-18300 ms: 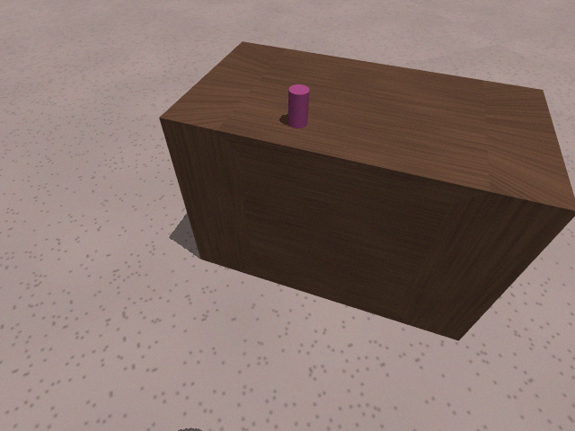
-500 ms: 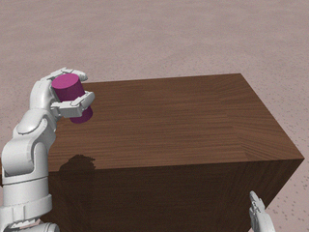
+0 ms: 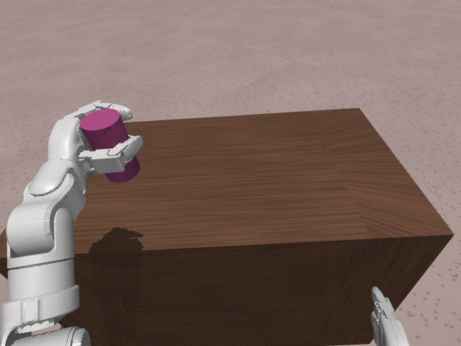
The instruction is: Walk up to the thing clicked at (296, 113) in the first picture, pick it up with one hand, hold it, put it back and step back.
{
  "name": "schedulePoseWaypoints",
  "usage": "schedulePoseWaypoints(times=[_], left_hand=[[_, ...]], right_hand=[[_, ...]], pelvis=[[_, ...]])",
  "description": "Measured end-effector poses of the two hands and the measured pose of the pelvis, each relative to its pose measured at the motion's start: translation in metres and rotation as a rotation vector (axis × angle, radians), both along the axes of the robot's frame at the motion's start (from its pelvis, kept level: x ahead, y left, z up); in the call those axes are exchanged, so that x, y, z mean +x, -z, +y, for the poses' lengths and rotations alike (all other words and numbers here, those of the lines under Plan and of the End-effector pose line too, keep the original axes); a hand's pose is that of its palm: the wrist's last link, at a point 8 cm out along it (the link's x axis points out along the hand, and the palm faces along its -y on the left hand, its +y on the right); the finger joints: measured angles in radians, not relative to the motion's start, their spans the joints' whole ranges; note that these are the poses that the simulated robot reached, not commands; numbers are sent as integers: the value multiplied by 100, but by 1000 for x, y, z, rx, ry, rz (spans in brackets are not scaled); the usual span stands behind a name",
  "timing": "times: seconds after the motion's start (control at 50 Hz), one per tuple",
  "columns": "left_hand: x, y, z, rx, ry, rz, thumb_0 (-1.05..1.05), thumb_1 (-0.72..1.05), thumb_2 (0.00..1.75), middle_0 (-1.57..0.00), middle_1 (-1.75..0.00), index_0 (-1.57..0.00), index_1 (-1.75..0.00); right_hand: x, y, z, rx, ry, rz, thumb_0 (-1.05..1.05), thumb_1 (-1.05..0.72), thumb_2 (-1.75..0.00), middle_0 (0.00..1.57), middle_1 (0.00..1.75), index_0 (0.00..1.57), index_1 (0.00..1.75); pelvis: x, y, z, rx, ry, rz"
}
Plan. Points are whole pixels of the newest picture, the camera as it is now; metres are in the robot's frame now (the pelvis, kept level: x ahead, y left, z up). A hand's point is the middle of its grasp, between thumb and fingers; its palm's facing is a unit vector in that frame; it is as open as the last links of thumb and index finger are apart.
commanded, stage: crouch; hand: left
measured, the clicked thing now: (112, 147) +0.35 +0.18 +0.23
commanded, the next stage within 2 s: lower in 1.02 s
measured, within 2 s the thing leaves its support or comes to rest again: neither
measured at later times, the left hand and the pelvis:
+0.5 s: hand (133, 160) +0.42 +0.18 +0.15, palm faces +0.13 -0.99 +0.01, open 7.3 cm; pelvis -0.01 +0.00 +0.00, yaw -1 degrees
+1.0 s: hand (138, 165) +0.46 +0.20 +0.11, palm faces +0.12 -0.99 +0.01, open 7.3 cm; pelvis +0.00 +0.01 -0.01, yaw -2 degrees
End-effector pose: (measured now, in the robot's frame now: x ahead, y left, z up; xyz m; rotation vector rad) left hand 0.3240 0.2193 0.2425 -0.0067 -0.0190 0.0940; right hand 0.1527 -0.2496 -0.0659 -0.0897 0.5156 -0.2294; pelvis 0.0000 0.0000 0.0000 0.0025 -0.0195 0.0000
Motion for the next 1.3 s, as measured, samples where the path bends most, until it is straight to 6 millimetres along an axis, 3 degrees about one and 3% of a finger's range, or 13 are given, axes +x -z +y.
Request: schedulePoseWaypoints(times=[0.42, 0.78, 1.18, 1.3], left_hand=[[59, 79, 13, -10, -41, 85, 0, -5, 108, -85, -105, -88, -107], [92, 111, 24, -13, -35, 53, 0, -7, 110, -86, -104, -89, -106], [114, 139, 30, -4, -26, 45, 0, -8, 111, -87, -104, -89, -106], [118, 156, 31, -16, -27, 61, 0, -7, 110, -87, -104, -89, -106]], right_hand=[[-24, 2, -7, -64, 29, 64, -2, 56, -4, 5, 6, 5, 6], [-22, 4, -7, -82, 49, 136, -2, 54, -5, 6, 6, 5, 6], [-17, 9, -3, -87, 56, 185, -1, 52, -5, 6, 6, 5, 6], [-17, 14, -1, -88, 51, 202, -1, 51, -6, 6, 6, 5, 6]], pelvis=[[-7, 3, 1, -4, 18, 58], [1, 6, 6, -9, 30, 125], [7, 17, 10, -17, 35, 191], [8, 22, 11, -20, 37, 220]])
